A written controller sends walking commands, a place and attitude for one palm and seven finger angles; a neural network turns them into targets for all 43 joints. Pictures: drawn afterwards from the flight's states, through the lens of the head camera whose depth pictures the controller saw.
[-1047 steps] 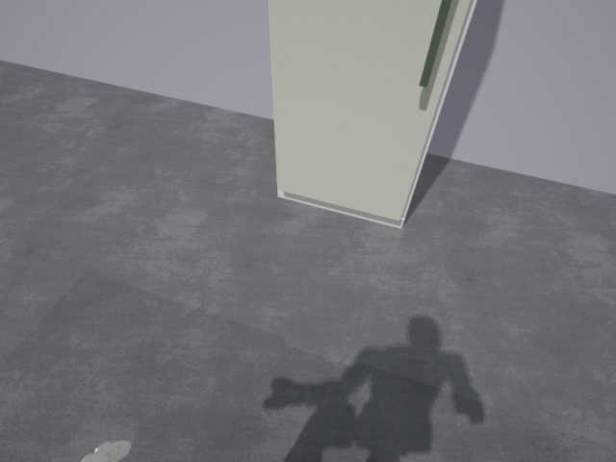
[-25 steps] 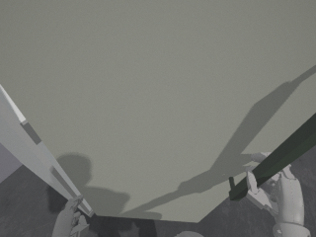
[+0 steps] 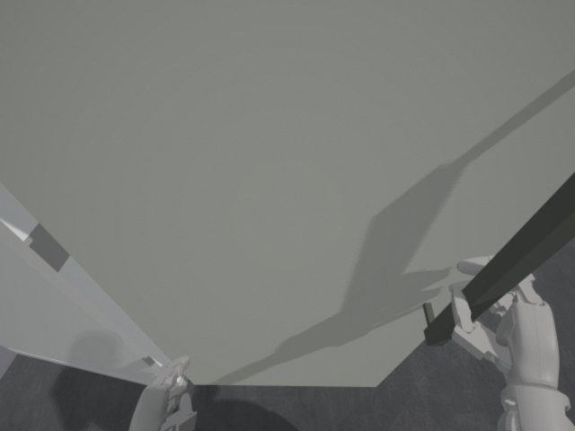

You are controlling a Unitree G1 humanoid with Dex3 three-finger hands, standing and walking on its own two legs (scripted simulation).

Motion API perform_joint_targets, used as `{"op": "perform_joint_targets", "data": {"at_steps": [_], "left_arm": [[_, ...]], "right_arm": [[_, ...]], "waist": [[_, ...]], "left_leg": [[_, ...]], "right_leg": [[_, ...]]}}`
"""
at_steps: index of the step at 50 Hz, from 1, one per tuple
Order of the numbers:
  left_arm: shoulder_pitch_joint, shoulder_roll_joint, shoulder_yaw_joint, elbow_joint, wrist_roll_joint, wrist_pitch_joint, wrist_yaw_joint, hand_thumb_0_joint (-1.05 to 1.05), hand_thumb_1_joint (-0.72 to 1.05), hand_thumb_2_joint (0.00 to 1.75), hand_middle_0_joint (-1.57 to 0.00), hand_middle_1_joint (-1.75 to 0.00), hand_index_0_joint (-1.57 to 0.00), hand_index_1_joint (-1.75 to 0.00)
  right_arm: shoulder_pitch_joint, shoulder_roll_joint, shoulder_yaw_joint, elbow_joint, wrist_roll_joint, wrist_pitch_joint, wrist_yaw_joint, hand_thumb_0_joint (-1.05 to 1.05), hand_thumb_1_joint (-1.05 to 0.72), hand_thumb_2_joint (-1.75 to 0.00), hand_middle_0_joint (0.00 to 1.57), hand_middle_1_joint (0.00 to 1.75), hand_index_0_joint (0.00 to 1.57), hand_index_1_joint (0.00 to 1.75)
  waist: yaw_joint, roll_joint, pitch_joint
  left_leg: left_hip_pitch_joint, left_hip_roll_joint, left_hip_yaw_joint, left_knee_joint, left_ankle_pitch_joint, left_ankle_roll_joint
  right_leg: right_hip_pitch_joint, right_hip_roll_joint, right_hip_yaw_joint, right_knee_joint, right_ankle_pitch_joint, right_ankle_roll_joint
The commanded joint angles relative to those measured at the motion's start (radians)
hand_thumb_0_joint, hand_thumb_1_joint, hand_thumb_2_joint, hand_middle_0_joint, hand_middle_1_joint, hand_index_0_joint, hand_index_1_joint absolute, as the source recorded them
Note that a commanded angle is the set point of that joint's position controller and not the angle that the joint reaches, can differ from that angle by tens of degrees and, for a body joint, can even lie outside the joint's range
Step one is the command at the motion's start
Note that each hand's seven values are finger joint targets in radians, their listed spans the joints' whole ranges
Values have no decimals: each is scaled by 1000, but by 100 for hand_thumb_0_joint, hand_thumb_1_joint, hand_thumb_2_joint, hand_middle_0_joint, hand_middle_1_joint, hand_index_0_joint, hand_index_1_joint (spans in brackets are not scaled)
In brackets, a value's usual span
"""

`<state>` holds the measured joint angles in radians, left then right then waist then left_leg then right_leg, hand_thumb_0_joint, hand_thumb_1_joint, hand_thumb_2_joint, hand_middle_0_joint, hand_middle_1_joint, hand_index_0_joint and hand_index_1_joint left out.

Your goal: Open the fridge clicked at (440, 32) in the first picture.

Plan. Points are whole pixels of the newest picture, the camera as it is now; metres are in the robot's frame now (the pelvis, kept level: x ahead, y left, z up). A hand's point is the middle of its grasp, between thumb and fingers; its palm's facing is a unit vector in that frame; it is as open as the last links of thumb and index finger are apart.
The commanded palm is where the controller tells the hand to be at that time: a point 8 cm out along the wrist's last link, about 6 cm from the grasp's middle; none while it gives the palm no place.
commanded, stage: stop walking and hold the door back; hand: right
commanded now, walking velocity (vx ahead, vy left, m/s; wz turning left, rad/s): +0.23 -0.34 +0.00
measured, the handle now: (503, 247) +0.29 -0.21 +0.17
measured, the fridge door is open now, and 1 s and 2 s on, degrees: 79 73 73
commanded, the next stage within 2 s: loosen the grip on the handle in 0.74 s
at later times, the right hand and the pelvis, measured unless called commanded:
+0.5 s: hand (455, 297) +0.27 -0.18 +0.08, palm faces +0.16 +0.98 -0.14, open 5.7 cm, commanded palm +0.24 -0.23 +0.07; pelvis -0.08 -0.01 +0.00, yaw -5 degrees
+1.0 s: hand (468, 277) +0.29 -0.20 +0.09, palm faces +0.13 +0.98 -0.16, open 7.1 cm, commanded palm +0.24 -0.25 +0.08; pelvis -0.08 +0.00 -0.01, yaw -4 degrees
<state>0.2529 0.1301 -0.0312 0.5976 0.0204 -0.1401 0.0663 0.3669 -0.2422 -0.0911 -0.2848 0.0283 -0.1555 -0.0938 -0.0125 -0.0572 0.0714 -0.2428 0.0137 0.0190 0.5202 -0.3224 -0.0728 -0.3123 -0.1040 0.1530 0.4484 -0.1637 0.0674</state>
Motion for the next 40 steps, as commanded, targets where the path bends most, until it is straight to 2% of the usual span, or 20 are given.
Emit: {"op": "perform_joint_targets", "data": {"at_steps": [1,2,3,4,6,8,10,15,17,18,19,21,22,23,24,25,27,35,38,40], "left_arm": [[-158,131,62,-117,-14,-27,32,0,90,90,-20,-30,-20,-30],[-134,131,42,-85,6,-21,30,0,90,90,-20,-30,-20,-30],[-82,176,95,-69,-8,-9,21,0,90,90,-20,-30,-20,-30],[-128,170,81,-82,-18,2,25,0,90,90,-20,-30,-20,-30],[-160,180,55,-49,-26,31,35,0,90,90,-20,-30,-20,-30],[-164,214,81,-45,-27,48,38,0,90,90,-20,-30,-20,-30],[-177,215,83,-59,-25,46,27,0,90,90,-20,-30,-20,-30],[-153,206,87,-81,-19,33,23,0,90,90,-20,-30,-20,-30],[-120,194,81,-81,-13,34,24,0,90,90,-20,-30,-20,-30],[-109,197,84,-86,-10,37,28,0,90,90,-20,-30,-20,-30],[-99,214,93,-91,-9,40,30,0,90,90,-20,-30,-20,-30],[-118,232,91,-112,-21,43,20,0,90,90,-20,-30,-20,-30],[-130,199,74,-93,-23,42,20,0,90,90,-20,-30,-20,-30],[-117,189,72,-91,-28,40,20,0,90,90,-20,-30,-20,-30],[-109,206,79,-73,-30,43,20,0,90,90,-20,-30,-20,-30],[-99,210,81,-79,-30,50,14,0,90,90,-20,-30,-20,-30],[-92,212,73,-82,-32,54,11,0,90,90,-20,-30,-20,-30],[-120,194,29,-70,-32,44,20,0,90,90,-20,-30,-20,-30],[-119,180,32,-68,-43,42,20,0,90,90,-20,-30,-20,-30],[-89,190,56,-77,-51,41,14,0,90,90,-20,-30,-20,-30]], "right_arm": [[-422,-272,-221,-36,-25,-47,-48,0,-90,-90,45,140,45,140],[-398,-261,-236,101,-23,-33,-55,0,-90,-90,45,140,45,140],[-448,-312,-270,155,-11,-27,-57,0,-90,-90,45,140,45,140],[-532,-217,-171,163,2,-37,-43,0,-90,-90,45,140,45,140],[-624,-265,-218,299,5,-62,-44,0,-90,-90,45,140,45,140],[-668,-282,-223,369,14,-77,-41,0,-90,-90,45,140,45,140],[-767,-218,-153,361,15,-92,-30,0,-90,-90,45,140,45,140],[-864,-200,-137,303,-7,-97,-42,0,-90,-90,45,140,45,140],[-866,-169,-118,290,-13,-89,-44,0,-90,-90,45,140,45,140],[-862,-137,-97,287,-6,-88,-40,0,-90,-90,45,140,45,140],[-874,-161,-112,264,-14,-98,-36,0,-90,-90,45,140,45,140],[-921,-65,-13,238,-10,-108,-15,0,-90,-90,45,140,45,140],[-981,-126,-40,226,-23,-110,-18,0,-90,-90,45,140,45,140],[-1044,-143,-48,227,-19,-116,-20,0,-90,-90,45,140,45,140],[-1001,-167,-71,268,-23,-100,-17,0,-90,-90,45,140,45,140],[-966,-99,-14,282,-16,-78,-2,0,-90,-90,45,140,45,140],[-963,-46,48,273,-13,-53,20,0,-90,-90,45,140,45,140],[-949,-115,14,270,2,-35,31,0,-90,-90,45,140,45,140],[-867,-168,-48,284,-2,-40,23,0,-90,-90,45,140,45,140],[-799,-135,-48,305,25,-35,26,0,-90,-90,45,140,45,140]], "waist": [[-21,349,-194],[-19,209,-215],[22,433,-250],[16,414,-224],[20,265,-206],[12,263,-182],[4,274,-161],[-14,306,-197],[6,269,-259],[25,178,-271],[26,81,-287],[22,-292,-256],[41,-344,-255],[32,-237,-249],[27,-107,-246],[23,-56,-258],[29,-116,-276],[26,-90,-302],[46,21,-361],[43,253,-399]], "left_leg": [[68,391,-385,-274,298,167],[52,420,-382,-234,320,199],[116,413,-463,-253,259,158],[141,363,-333,-212,256,139],[158,296,-139,-151,363,124],[165,300,-127,-168,343,116],[146,325,-172,-226,247,144],[102,343,-176,-269,76,210],[93,280,-133,-216,38,189],[69,223,-80,-147,7,158],[17,167,-50,-44,14,127],[-269,-13,97,265,-154,50],[-353,4,30,418,-221,60],[-371,11,-9,466,-192,68],[-356,32,-29,459,-142,65],[-309,24,-7,412,-111,63],[-233,6,36,343,-67,63],[43,-13,44,-98,99,61],[282,104,-57,-99,471,105],[318,188,-179,-60,700,177]], "right_leg": [[-228,153,-119,626,-418,-50],[-261,121,-72,757,-377,-53],[-308,156,-39,833,-367,-39],[-308,135,-25,867,-259,-36],[-308,110,-84,840,-166,-27],[-277,108,-108,720,-145,-34],[-254,100,-137,623,-144,-45],[-77,70,-213,261,-209,-71],[56,102,-256,82,-144,-76],[140,115,-266,-19,-95,-77],[221,76,-231,-84,-98,-86],[316,-219,184,-185,-35,-222],[339,-276,294,-224,-27,-255],[341,-293,336,-187,31,-285],[333,-274,213,-133,134,-288],[324,-234,110,-93,210,-271],[304,-186,-11,-80,239,-230],[242,-159,-44,8,320,-174],[82,-81,-108,92,217,-106],[56,26,-175,153,108,-64]]}}
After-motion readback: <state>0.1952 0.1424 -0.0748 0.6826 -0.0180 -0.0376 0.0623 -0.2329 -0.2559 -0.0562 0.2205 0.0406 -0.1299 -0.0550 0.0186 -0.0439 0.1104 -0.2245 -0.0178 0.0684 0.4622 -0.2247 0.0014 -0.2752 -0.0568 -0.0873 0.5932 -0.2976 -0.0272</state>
